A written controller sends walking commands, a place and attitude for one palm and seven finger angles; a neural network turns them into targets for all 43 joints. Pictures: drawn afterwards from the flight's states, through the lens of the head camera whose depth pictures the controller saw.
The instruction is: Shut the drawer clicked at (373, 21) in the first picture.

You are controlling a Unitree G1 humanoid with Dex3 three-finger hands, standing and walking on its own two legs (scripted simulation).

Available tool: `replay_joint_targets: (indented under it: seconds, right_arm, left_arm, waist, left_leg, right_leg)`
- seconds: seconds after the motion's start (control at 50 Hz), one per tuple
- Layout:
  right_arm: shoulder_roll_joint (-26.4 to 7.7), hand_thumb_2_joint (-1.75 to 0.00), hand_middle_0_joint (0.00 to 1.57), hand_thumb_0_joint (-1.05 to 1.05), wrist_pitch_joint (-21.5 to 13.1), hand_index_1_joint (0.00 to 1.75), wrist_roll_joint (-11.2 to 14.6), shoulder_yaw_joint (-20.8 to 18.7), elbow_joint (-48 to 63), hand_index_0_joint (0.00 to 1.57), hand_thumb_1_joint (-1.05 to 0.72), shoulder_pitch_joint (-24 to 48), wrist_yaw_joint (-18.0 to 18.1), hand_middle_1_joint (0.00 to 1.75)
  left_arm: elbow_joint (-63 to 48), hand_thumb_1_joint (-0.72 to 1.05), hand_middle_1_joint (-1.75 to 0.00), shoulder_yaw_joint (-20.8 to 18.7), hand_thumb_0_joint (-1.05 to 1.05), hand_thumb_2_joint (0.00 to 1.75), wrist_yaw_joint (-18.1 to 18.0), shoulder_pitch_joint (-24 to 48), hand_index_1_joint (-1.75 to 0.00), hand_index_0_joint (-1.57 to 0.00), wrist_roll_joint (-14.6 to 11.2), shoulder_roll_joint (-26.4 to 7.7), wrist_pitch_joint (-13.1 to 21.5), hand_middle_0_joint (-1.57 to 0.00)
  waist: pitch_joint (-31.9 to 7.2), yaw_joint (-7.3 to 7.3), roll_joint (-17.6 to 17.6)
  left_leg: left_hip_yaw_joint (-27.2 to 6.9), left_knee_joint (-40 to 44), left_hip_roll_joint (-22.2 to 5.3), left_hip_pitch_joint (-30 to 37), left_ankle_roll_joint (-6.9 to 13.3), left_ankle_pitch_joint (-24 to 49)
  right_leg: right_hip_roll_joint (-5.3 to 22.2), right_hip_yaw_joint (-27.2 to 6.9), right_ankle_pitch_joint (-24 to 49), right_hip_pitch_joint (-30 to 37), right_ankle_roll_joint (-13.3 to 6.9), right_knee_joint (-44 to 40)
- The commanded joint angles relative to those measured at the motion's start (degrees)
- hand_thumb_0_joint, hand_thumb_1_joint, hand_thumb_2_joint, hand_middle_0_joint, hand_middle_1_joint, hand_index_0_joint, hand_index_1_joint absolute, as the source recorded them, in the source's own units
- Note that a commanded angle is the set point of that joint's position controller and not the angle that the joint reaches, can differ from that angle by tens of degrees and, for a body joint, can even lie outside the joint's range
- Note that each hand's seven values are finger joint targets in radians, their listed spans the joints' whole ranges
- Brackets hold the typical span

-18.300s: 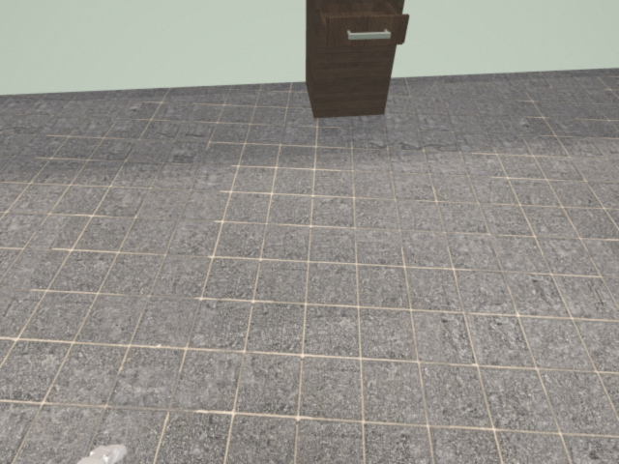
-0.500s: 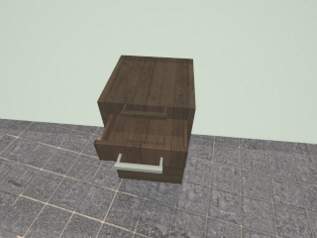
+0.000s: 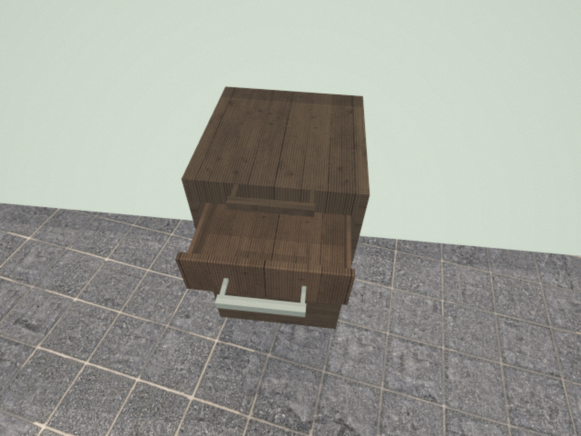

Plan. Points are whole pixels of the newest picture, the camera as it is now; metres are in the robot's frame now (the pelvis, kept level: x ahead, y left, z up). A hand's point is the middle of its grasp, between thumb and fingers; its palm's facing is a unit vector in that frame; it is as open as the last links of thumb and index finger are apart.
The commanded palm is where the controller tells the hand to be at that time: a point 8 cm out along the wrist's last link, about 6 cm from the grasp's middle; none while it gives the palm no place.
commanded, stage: come to a stop and stand still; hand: left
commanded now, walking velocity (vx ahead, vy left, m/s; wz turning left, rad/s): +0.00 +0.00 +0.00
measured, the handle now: (262, 296) +0.44 +0.09 -0.22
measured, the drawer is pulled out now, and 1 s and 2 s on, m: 0.17 0.17 0.17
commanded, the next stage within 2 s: look again from close up in 0.06 s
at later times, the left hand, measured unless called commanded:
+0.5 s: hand out of the picture -0.01 +0.15 -0.17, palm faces +0.02 -0.99 -0.16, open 7.4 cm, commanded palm none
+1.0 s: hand out of the picture -0.02 +0.12 -0.18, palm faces +0.01 -0.99 -0.14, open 7.4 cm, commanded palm none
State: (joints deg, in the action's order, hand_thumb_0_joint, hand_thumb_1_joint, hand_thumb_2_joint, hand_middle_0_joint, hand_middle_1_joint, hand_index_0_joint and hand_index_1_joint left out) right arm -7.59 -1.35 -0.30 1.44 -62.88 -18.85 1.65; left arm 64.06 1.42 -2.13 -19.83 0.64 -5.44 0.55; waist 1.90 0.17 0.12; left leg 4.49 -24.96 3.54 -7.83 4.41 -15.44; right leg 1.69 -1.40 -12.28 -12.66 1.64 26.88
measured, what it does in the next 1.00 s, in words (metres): stands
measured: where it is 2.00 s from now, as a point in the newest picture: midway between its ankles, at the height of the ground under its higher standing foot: outside the picture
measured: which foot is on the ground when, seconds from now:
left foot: down 0.00-1.00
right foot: down 0.00-1.00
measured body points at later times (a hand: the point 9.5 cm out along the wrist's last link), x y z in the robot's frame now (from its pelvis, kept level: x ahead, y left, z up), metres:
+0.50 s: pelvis +0.01 -0.01 +0.00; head +0.01 -0.01 +0.45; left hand -0.01 +0.20 -0.16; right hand -0.01 -0.22 -0.16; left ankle -0.02 +0.07 -0.74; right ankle +0.03 -0.14 -0.74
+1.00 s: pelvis +0.01 -0.03 +0.00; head +0.01 -0.03 +0.45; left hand -0.02 +0.17 -0.16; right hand -0.02 -0.23 -0.16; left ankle -0.02 +0.07 -0.74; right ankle +0.03 -0.14 -0.74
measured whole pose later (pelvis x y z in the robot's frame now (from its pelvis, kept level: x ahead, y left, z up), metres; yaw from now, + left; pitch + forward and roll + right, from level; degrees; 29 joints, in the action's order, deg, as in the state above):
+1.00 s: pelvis +0.01 -0.03 +0.00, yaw -1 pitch -1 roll +1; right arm -6.3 -0.8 -0.8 0.2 -65.1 -19.1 2.6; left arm 63.2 0.3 -1.1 -20.7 1.5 -6.2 -1.1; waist 1.0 0.5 1.0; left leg 4.9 -24.5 1.9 -7.3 2.3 -16.2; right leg 0.0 -1.6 -14.4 -13.9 -0.6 29.6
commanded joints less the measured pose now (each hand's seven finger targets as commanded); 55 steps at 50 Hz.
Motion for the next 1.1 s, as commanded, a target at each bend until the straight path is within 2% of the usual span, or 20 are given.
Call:
replay_joint_targets:
  seconds: [0.0,0.02,0.12,0.16,0.22,0.28,0.36,0.44,0.72,0.78,0.86,0.94,0.98,1.02,1.04,1.06,1.08]
  right_arm:
    - [-5.3,-0.9,0.2,0.0,-0.7,0.3,0.0,-1.2,0.8,0.2,-0.9,-3.9,0.3,0.3]
    - [-5.2,-0.9,0.2,0.0,-0.6,0.3,-0.1,-1.3,0.8,0.2,-0.9,-3.9,0.2,0.3]
    - [-5.2,-0.9,0.2,0.0,-0.7,0.3,-0.1,-1.2,0.4,0.2,-0.9,-3.8,0.3,0.3]
    - [-5.2,-0.9,0.2,0.0,-0.7,0.3,-0.1,-1.2,0.2,0.2,-0.9,-3.7,0.3,0.3]
    - [-5.1,-0.9,0.2,0.0,-0.8,0.3,-0.1,-1.3,0.0,0.2,-0.9,-3.8,0.4,0.3]
    - [-5.1,-0.9,0.2,0.0,-0.7,0.3,0.0,-1.3,-0.1,0.2,-0.9,-3.7,0.3,0.3]
    - [-5.1,-0.9,0.2,0.0,-0.6,0.3,-0.1,-1.2,-0.3,0.2,-0.9,-3.6,0.2,0.3]
    - [-5.1,-0.9,0.2,0.0,-0.6,0.3,-0.1,-1.2,-0.5,0.2,-0.9,-3.6,0.2,0.3]
    - [-4.6,-0.9,0.2,0.0,-0.5,0.3,0.0,-1.2,-1.1,0.2,-0.9,-3.8,0.2,0.3]
    - [-4.5,-0.9,0.2,0.0,-0.5,0.3,-0.1,-1.3,-1.5,0.2,-0.9,-3.8,0.3,0.3]
    - [-6.1,-0.9,0.2,0.0,-0.3,0.3,-0.4,-2.2,-1.5,0.2,-0.9,-3.9,0.8,0.3]
    - [-7.3,-0.9,0.2,0.0,0.2,0.3,-0.6,-3.3,-1.3,0.2,-0.9,-4.1,1.7,0.3]
    - [-7.5,-0.9,0.2,0.0,0.4,0.3,-0.7,-3.6,-1.0,0.2,-0.9,-3.8,1.9,0.3]
    - [-7.9,-0.9,0.2,0.0,0.7,0.3,-0.9,-4.0,-0.7,0.2,-0.9,-3.5,2.1,0.3]
    - [-7.9,-0.9,0.2,0.0,0.7,0.3,-1.0,-4.1,-0.4,0.2,-0.9,-3.2,2.2,0.3]
    - [-7.4,-0.9,0.2,0.0,0.7,0.3,-1.0,-4.0,-0.3,0.2,-0.9,-3.0,2.1,0.3]
    - [-5.8,-0.9,0.2,0.0,0.4,0.3,-0.9,-3.4,-0.2,0.2,-0.9,-2.6,1.9,0.3]
  left_arm:
    - [-1.5,0.9,-0.3,-1.0,0.0,0.9,-0.5,-3.8,-0.3,-0.2,0.2,-4.9,0.9,-0.2]
    - [-1.5,0.9,-0.3,-1.0,0.0,0.9,-0.5,-3.8,-0.3,-0.2,0.3,-4.7,0.9,-0.2]
    - [-1.3,0.9,-0.3,-1.0,0.0,0.9,-0.6,-3.8,-0.3,-0.2,0.2,-4.6,0.8,-0.2]
    - [-1.4,0.9,-0.3,-1.0,0.0,0.9,-0.6,-3.8,-0.3,-0.2,0.2,-4.6,0.9,-0.2]
    - [-1.6,0.9,-0.3,-1.0,0.0,0.9,-0.6,-3.7,-0.3,-0.2,0.2,-4.7,0.9,-0.2]
    - [-1.8,0.9,-0.3,-1.0,0.0,0.9,-0.6,-3.4,-0.3,-0.2,0.2,-5.2,0.9,-0.2]
    - [-1.8,0.9,-0.3,-1.1,0.0,0.9,-0.5,-3.4,-0.3,-0.2,0.1,-5.0,0.9,-0.2]
    - [-1.9,0.9,-0.3,-1.1,0.0,0.9,-0.5,-3.5,-0.3,-0.2,0.1,-5.0,0.8,-0.2]
    - [-1.6,0.9,-0.3,-0.9,0.0,0.9,-0.5,-4.2,-0.3,-0.2,0.2,-4.8,1.0,-0.2]
    - [-1.4,0.9,-0.3,-0.8,0.0,0.9,-0.2,-4.4,-0.3,-0.2,0.2,-4.5,0.8,-0.2]
    - [-1.9,0.9,-0.3,-1.2,0.0,0.9,0.3,-4.4,-0.3,-0.2,0.7,-4.0,-0.1,-0.2]
    - [-2.9,0.9,-0.3,-2.0,0.0,0.9,0.9,-4.8,-0.3,-0.2,1.2,-3.8,-1.1,-0.2]
    - [-3.3,0.9,-0.3,-2.3,0.0,0.9,1.2,-5.1,-0.3,-0.2,1.3,-4.0,-1.4,-0.2]
    - [-3.9,0.9,-0.3,-2.7,0.0,0.9,1.3,-5.5,-0.3,-0.2,1.4,-4.0,-1.6,-0.2]
    - [-4.1,0.9,-0.3,-2.9,0.0,0.9,1.4,-6.1,-0.3,-0.2,1.4,-4.0,-1.6,-0.2]
    - [-3.9,0.9,-0.3,-3.0,0.0,0.9,1.3,-6.9,-0.3,-0.2,1.3,-4.0,-1.2,-0.2]
    - [-3.3,0.9,-0.3,-2.9,0.0,0.9,1.0,-7.8,-0.3,-0.2,1.1,-4.5,-0.4,-0.2]
  waist:
    - [3.6,0.15,-0.4]
    - [3.6,0.17,0.5]
    - [3.6,0.09,-0.4]
    - [3.2,0.13,0.3]
    - [2.6,0.0,0.1]
    - [3.4,0.17,1.2]
    - [3.5,0.05,0.9]
    - [3.9,0.01,-0.2]
    - [4.1,-0.01,0.6]
    - [4.8,0.25,0.9]
    - [5.7,0.36,-2.1]
    - [5.8,0.25,-3.6]
    - [6.1,0.09,-3.3]
    - [4.8,0.02,-3.5]
    - [4.3,-0.25,-2.9]
    - [3.1,-0.63,-1.6]
    - [2.0,-0.81,1.4]
  left_leg:
    - [-8.0,6.9,-9.2,-3.8,-1.6,8.0]
    - [-8.0,6.9,-9.1,-3.9,-1.7,7.2]
    - [-7.9,7.1,-9.3,-3.0,-1.6,8.8]
    - [-7.7,7.0,-9.3,-2.6,-1.6,8.8]
    - [-7.5,6.6,-9.4,-1.8,-1.5,12.0]
    - [-7.4,6.8,-9.3,-2.1,-1.6,10.1]
    - [-7.7,7.6,-9.2,-2.5,-1.7,7.3]
    - [-7.9,8.3,-9.4,-2.6,-1.7,6.6]
    - [-7.5,8.1,-9.1,-2.6,-1.9,4.0]
    - [-8.7,9.5,-10.3,-2.7,-1.5,-0.1]
    - [-11.3,11.8,-13.1,-3.6,-0.5,-3.9]
    - [-12.7,10.4,-16.3,-2.6,1.5,0.5]
    - [-12.7,9.2,-17.2,-3.5,2.2,2.2]
    - [-12.3,6.9,-17.4,-3.3,2.4,5.2]
    - [-11.7,5.4,-16.9,-3.7,2.1,6.1]
    - [-9.9,3.1,-15.1,-4.6,1.3,6.7]
    - [-6.9,0.1,-11.8,-6.0,-0.3,6.4]
  right_leg:
    - [3.3,-3.0,6.5,0.0,-3.6,-3.2]
    - [3.3,-3.1,6.4,-0.1,-3.6,-3.2]
    - [3.2,-2.9,7.2,0.1,-3.5,-3.2]
    - [3.2,-3.1,7.4,0.2,-3.5,-3.2]
    - [3.4,-2.9,8.8,0.9,-3.4,-3.0]
    - [3.3,-3.2,8.4,0.5,-3.6,-3.6]
    - [3.4,-3.4,6.9,0.6,-3.6,-4.0]
    - [3.3,-3.2,6.2,0.3,-3.6,-4.0]
    - [3.4,-3.9,5.2,-0.4,-3.8,-5.3]
    - [2.1,-2.9,3.1,-1.4,-3.3,-4.8]
    - [0.5,-0.7,1.4,-3.6,-3.0,-1.2]
    - [-0.3,0.8,-0.3,-7.1,-2.7,2.8]
    - [-0.7,0.8,-0.8,-7.8,-2.9,4.4]
    - [-0.7,0.6,0.0,-7.7,-3.1,5.3]
    - [-0.7,0.1,1.5,-6.9,-3.4,4.7]
    - [-0.1,-1.4,5.0,-4.3,-3.8,2.3]
    - [1.5,-4.4,10.7,-0.9,-4.5,-0.4]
